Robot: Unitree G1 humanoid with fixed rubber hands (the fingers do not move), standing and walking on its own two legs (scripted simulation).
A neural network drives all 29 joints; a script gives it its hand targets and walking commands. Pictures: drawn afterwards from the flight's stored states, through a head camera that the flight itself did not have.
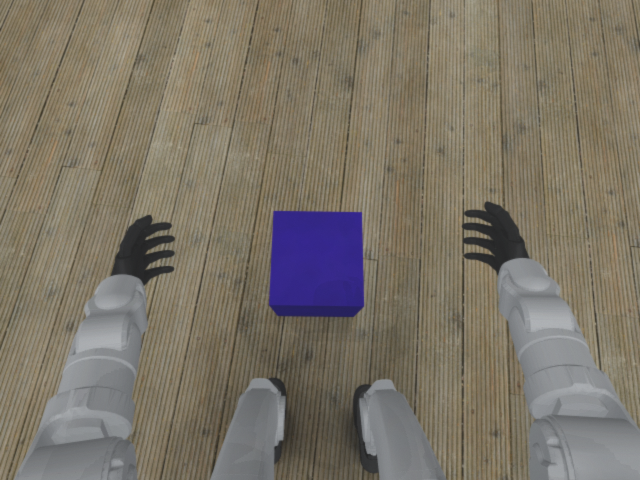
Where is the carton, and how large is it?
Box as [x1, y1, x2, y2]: [269, 211, 363, 316]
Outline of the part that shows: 273,211 269,305 277,315 353,316 363,306 361,212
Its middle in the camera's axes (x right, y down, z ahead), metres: +0.00 +0.06 +1.00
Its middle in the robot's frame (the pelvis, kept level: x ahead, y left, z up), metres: +0.49 +0.00 -0.58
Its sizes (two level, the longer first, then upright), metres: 0.225 0.212 0.230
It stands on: the floor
